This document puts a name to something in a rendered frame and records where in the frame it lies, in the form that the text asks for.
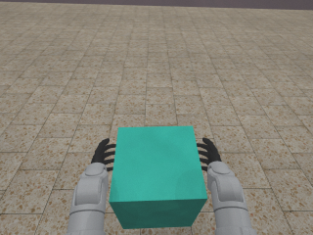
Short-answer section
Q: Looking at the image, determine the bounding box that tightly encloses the right robot hand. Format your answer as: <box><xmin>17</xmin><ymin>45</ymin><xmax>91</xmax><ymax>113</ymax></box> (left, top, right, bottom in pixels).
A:
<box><xmin>197</xmin><ymin>137</ymin><xmax>222</xmax><ymax>172</ymax></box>

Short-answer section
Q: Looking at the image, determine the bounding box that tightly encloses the left robot hand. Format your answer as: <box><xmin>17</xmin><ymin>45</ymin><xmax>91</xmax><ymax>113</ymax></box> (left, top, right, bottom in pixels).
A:
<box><xmin>91</xmin><ymin>138</ymin><xmax>116</xmax><ymax>172</ymax></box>

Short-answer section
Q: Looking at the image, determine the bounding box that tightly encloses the robot right forearm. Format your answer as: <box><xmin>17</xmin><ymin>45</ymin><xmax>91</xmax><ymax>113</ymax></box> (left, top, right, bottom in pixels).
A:
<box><xmin>206</xmin><ymin>161</ymin><xmax>257</xmax><ymax>235</ymax></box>

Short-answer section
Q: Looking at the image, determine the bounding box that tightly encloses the robot left forearm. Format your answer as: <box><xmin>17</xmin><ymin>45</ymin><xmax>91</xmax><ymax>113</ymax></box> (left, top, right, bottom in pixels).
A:
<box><xmin>65</xmin><ymin>163</ymin><xmax>109</xmax><ymax>235</ymax></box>

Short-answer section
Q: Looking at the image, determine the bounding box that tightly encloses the carton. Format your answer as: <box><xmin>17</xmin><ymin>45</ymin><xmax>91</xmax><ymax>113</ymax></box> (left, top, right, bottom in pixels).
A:
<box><xmin>109</xmin><ymin>125</ymin><xmax>208</xmax><ymax>229</ymax></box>

